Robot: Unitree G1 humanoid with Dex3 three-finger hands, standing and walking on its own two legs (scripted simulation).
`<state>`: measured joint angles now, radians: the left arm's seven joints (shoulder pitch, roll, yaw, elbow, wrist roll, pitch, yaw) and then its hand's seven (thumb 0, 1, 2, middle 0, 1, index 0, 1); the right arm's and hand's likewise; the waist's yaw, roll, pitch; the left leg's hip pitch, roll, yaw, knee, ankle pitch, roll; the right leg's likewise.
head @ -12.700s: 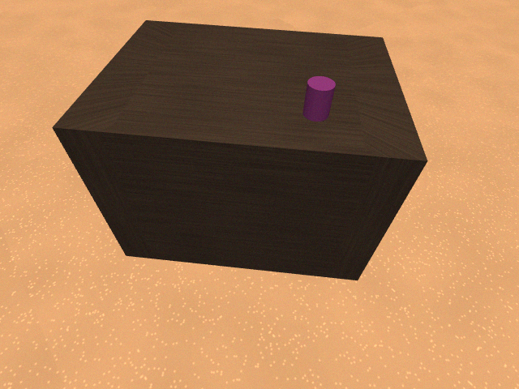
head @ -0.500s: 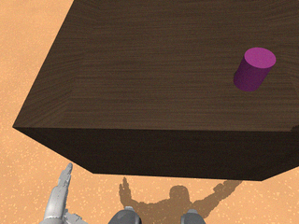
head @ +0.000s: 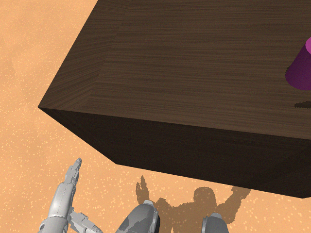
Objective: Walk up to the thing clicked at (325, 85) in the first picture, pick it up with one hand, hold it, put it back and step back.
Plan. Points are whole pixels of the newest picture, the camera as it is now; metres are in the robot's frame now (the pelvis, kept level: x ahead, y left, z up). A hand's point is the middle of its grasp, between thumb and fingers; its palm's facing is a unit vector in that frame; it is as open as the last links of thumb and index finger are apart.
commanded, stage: close in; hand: right
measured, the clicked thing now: out of the picture +0.55 -0.28 +0.06
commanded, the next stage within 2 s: rest palm in 0.20 s
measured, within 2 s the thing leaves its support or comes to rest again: neither
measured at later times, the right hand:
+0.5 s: hand out of the picture +0.51 -0.27 +0.09, palm faces +0.29 +0.96 +0.02, open 16.8 cm
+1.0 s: hand out of the picture +0.52 -0.28 +0.10, palm faces +0.29 +0.96 +0.02, open 14.7 cm
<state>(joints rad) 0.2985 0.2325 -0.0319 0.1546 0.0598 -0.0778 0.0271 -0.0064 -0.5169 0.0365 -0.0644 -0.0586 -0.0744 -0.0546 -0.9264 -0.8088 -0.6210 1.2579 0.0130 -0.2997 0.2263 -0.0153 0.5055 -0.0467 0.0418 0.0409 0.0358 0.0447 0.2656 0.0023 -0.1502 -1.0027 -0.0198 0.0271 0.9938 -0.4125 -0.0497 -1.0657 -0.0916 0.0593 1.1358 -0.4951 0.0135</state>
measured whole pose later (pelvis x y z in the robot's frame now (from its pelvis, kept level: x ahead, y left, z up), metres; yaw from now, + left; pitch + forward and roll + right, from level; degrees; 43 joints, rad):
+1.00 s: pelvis -0.01 +0.01 +0.00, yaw -1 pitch +23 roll +4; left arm 0.35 0.25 0.00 0.10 0.04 -0.04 0.01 -0.01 -0.53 0.05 -0.06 -0.05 -0.06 -0.05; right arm -0.99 -0.72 -0.54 1.24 0.01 -0.28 0.13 -0.01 0.35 -0.10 0.47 0.25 0.45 0.25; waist 0.25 0.00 -0.12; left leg -0.98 -0.01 0.03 1.01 -0.41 -0.04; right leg -1.03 -0.08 0.06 1.11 -0.48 0.02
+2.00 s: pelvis +0.01 +0.01 +0.02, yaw -2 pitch +19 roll +3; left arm 0.36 0.24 0.01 0.12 0.02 0.00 -0.01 -0.01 -0.52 0.05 -0.06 -0.05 -0.07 -0.06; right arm -0.82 -0.59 -0.53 1.13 0.02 -0.24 0.09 -0.06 0.32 -0.97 0.51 1.01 1.26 1.36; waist 0.20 0.00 -0.13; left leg -0.83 0.00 0.01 0.92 -0.41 -0.04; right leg -0.87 -0.07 0.04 1.01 -0.46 0.02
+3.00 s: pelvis +0.02 +0.01 +0.06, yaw -2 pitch +8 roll +2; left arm 0.33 0.22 0.06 0.37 -0.01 -0.09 0.04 -0.01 -0.52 0.05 -0.05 -0.05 -0.06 -0.05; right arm -0.60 -0.37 -0.37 0.74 0.11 -0.06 0.03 -0.07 0.43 -1.06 0.58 1.11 1.35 1.47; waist 0.07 -0.04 -0.11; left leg -0.50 0.02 -0.01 0.68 -0.33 -0.04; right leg -0.52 -0.05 0.00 0.75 -0.37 0.02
